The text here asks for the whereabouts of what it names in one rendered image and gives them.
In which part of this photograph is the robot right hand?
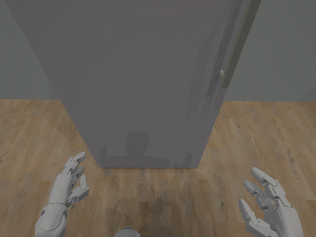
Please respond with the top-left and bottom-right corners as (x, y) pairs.
(238, 167), (304, 237)

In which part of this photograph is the fridge door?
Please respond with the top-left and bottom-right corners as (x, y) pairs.
(4, 0), (262, 168)

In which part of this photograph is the robot left forearm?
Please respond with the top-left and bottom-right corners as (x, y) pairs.
(34, 203), (68, 237)

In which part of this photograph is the handle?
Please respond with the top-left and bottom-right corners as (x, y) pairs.
(219, 0), (261, 88)

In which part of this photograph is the robot left hand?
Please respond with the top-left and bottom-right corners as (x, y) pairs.
(47, 151), (89, 208)

